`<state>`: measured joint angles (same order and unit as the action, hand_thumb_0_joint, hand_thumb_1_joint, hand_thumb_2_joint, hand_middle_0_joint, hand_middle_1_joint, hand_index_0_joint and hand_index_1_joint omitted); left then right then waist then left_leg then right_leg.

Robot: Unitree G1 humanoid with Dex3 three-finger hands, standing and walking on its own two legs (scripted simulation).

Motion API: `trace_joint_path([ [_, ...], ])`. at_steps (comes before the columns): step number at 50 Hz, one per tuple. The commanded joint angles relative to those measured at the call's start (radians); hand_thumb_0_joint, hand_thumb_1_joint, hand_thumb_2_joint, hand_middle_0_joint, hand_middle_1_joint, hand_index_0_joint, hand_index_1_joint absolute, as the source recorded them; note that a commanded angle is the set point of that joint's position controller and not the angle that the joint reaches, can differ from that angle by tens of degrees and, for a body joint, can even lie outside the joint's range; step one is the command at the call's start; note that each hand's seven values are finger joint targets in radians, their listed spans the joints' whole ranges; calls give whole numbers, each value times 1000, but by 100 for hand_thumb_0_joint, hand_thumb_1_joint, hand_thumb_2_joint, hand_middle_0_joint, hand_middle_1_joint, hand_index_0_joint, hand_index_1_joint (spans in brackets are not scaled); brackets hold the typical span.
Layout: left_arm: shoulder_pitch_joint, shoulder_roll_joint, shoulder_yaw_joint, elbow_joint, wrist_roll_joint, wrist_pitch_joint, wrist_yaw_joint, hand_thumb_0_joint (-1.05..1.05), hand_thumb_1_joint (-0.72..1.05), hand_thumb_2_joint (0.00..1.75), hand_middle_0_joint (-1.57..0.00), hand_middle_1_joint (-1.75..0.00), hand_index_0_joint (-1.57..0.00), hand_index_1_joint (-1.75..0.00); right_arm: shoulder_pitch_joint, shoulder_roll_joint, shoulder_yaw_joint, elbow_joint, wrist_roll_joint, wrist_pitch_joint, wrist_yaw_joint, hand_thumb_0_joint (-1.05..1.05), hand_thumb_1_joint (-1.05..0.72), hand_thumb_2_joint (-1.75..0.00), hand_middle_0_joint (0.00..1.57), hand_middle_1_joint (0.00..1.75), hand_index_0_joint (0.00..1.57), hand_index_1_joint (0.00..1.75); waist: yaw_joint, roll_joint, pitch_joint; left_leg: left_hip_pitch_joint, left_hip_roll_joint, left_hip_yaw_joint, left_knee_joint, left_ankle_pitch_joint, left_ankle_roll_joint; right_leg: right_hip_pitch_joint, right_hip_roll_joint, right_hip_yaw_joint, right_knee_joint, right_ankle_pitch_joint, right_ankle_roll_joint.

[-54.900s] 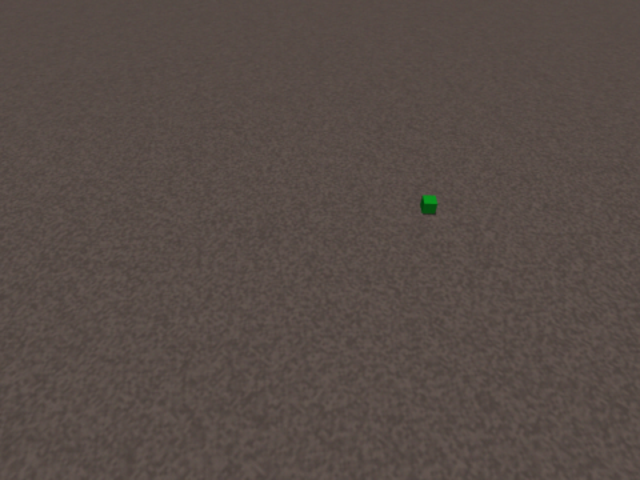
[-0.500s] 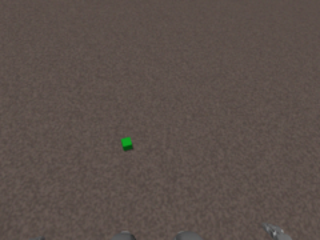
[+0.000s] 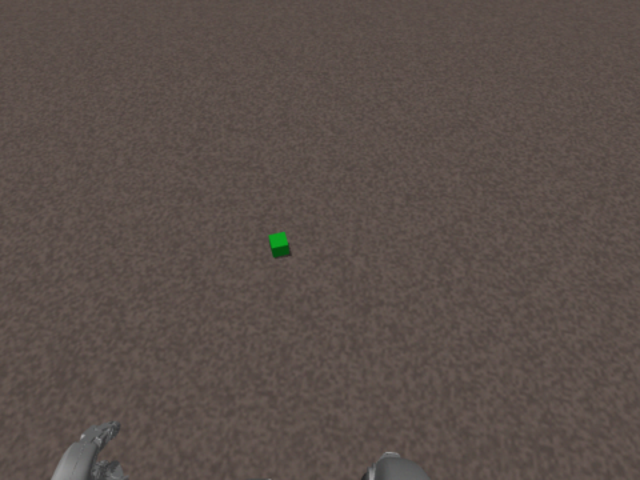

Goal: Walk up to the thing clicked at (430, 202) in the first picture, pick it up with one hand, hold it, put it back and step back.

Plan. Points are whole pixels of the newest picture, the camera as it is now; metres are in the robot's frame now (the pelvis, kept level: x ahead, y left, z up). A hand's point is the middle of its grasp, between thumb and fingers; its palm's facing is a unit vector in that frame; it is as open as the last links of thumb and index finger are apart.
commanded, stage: step back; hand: left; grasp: from above
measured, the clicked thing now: (278, 244) +0.92 +0.18 -0.72
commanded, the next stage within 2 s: stand in 1.50 s
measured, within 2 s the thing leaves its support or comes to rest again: neither
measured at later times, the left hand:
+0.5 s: hand out of the picture -0.11 +0.23 -0.12, palm faces -0.01 -0.90 -0.44, open 7.4 cm
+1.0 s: hand out of the picture -0.13 +0.22 -0.13, palm faces +0.08 -0.92 -0.38, open 7.4 cm
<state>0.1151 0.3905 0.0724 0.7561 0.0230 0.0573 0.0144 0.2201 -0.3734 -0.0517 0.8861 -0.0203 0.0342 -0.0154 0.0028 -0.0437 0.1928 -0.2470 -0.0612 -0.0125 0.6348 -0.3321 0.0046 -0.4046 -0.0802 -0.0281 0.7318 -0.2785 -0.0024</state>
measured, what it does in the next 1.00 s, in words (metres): walks backwards: right foot, then left foot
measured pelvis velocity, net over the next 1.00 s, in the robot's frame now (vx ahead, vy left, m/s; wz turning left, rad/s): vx -0.18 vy -0.04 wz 0.05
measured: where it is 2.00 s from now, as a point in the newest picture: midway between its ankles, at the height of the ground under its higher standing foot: outside the picture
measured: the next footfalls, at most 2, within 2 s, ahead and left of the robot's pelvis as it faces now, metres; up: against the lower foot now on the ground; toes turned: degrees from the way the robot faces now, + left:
right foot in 0.30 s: -0.12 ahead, -0.15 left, +0.00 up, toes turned +1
left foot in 0.62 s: -0.09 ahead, +0.12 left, +0.00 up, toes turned +3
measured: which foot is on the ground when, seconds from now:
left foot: down 0.00-0.32, up 0.34-0.60, down 0.62-1.00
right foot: down 0.00-0.00, up 0.02-0.28, down 0.30-1.00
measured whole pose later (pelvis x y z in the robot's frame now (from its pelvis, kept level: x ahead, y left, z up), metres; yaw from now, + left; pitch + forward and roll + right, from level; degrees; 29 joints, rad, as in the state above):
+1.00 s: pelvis -0.18 -0.04 +0.02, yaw +3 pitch -3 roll +0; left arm 0.22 0.34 0.06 0.98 0.03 -0.05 -0.01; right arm 0.20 -0.38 -0.05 0.99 -0.02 0.01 0.02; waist 0.03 0.03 0.06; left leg -0.34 -0.01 -0.07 0.83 -0.47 0.00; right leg -0.24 -0.01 -0.05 0.57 -0.28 -0.03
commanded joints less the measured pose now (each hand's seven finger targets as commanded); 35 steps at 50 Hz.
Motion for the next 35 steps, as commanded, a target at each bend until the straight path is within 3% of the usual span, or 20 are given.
trace_joint_path([
  [1,-63,205,67,-79,-4,-4,19,0,90,90,-20,-30,-20,-30,-16,-397,-97,-105,-14,-34,-8,0,-90,-90,20,30,20,30,-47,271,-215,-116,471,-544,-309,382,318,27,121,113,371,-372,-11],
  [3,-9,182,64,-47,-20,6,15,0,90,90,-20,-30,-20,-30,-72,-317,-70,-104,-14,-42,-21,0,-90,-90,20,30,20,30,9,129,-217,-65,381,-359,-234,510,273,-36,159,229,522,-313,-27],
  [5,65,187,64,-12,-19,1,12,0,90,90,-20,-30,-20,-30,-112,-274,-59,-115,-14,-38,-26,0,-90,-90,20,30,20,30,42,149,-211,-34,336,-246,-185,522,243,-42,154,201,528,-248,-21],
  [10,67,161,52,4,-7,-17,1,0,90,90,-20,-30,-20,-30,-79,-273,-64,-124,-25,-15,-17,0,-90,-90,20,30,20,30,-6,258,-220,68,318,-234,-169,408,237,13,107,96,137,-255,16],
  [14,183,165,54,101,5,-45,3,0,90,90,-20,-30,-20,-30,-104,-274,-57,-115,-2,14,-5,0,-90,-90,20,30,20,30,28,240,-303,-21,237,-157,-63,232,137,271,123,-4,-338,-13,-16],
  [15,184,217,69,102,20,-53,4,0,90,90,-20,-30,-20,-30,-101,-219,-43,-120,2,12,1,0,-90,-90,20,30,20,30,28,114,-266,-197,160,-122,46,72,79,326,26,183,-342,-69,-47],
  [16,138,352,102,72,26,-48,3,0,90,90,-20,-30,-20,-30,-154,-170,-37,-159,5,7,-11,0,-90,-90,20,30,20,30,68,-199,-208,-356,-33,-82,255,-223,15,182,-238,527,-435,-141,-190],
  [17,75,404,109,38,29,-52,9,0,90,90,-20,-30,-20,-30,-173,-214,-59,-152,0,13,-23,0,-90,-90,20,30,20,30,87,-197,-136,-282,10,-184,456,-282,-18,-57,-389,693,-501,-182,-317],
  [18,35,343,91,29,22,-60,13,0,90,90,-20,-30,-20,-30,-164,-237,-62,-130,3,13,-19,0,-90,-90,20,30,20,30,41,-63,-96,-263,12,-238,532,-218,-14,-78,-330,565,-459,-131,-280],
  [19,-41,287,70,22,18,-68,14,0,90,90,-20,-30,-20,-30,-100,-226,-56,-95,7,8,-17,0,-90,-90,20,30,20,30,-19,14,-110,-286,-24,-229,549,-151,-4,14,-218,376,-356,48,-211],
  [20,-57,255,69,30,25,-70,16,0,90,90,-20,-30,-20,-30,-71,-208,-49,-77,11,2,-15,0,-90,-90,20,30,20,30,-30,-21,-131,-288,-31,-181,532,-120,-5,55,-169,293,-328,88,-178],
  [23,48,250,72,52,27,-87,11,0,90,90,-20,-30,-20,-30,-66,-211,-46,-60,-5,-10,-4,0,-90,-90,20,30,20,30,35,-73,-171,-299,-5,-132,456,-100,-29,191,-128,276,-315,-43,-168],
  [27,113,271,81,75,26,-88,5,0,90,90,-20,-30,-20,-30,-118,-199,-46,-59,-18,-26,14,0,-90,-90,20,30,20,30,81,-129,-162,-236,50,-64,121,-204,-28,256,-179,334,-360,-296,-193],
  [29,80,275,73,74,21,-80,-2,0,90,90,-20,-30,-20,-30,-85,-191,-48,-28,-17,-37,20,0,-90,-90,20,30,20,30,53,-158,-151,-76,52,0,-51,-196,-11,146,-182,301,-363,-259,-184],
  [30,44,273,66,70,17,-74,-5,0,90,90,-20,-30,-20,-30,-20,-187,-53,6,-14,-42,21,0,-90,-90,20,30,20,30,12,-136,-162,51,41,26,-181,-85,6,81,-163,254,-330,-244,-156],
  [31,63,235,48,72,17,-71,-8,0,90,90,-20,-30,-20,-30,0,-192,-63,27,-15,-50,20,0,-90,-90,20,30,20,30,2,-89,-172,149,22,13,-263,-17,23,42,-110,195,-269,-194,-121],
  [32,79,188,32,75,16,-70,-10,0,90,90,-20,-30,-20,-30,32,-228,-78,39,-23,-56,18,0,-90,-90,20,30,20,30,-13,27,-196,264,113,-160,-283,-112,52,-95,-66,146,-165,-207,-80],
  [33,22,153,21,73,-5,-72,-12,0,90,90,-20,-30,-20,-30,7,-302,-82,29,-24,-60,17,0,-90,-90,20,30,20,30,-33,225,-182,141,308,-490,-403,-464,150,-161,60,20,-3,-281,-17],
  [34,-20,235,51,87,3,-73,-8,0,90,90,-20,-30,-20,-30,-9,-345,-89,21,-20,-61,20,0,-90,-90,20,30,20,30,-49,183,-109,-51,389,-561,-449,-568,228,-82,48,60,137,-314,-17],
  [35,16,216,43,96,-3,-76,-15,0,90,90,-20,-30,-20,-30,-66,-296,-74,10,-20,-71,19,0,-90,-90,20,30,20,30,-7,128,-87,-43,360,-484,-428,-465,219,-66,34,88,149,-252,-22],
])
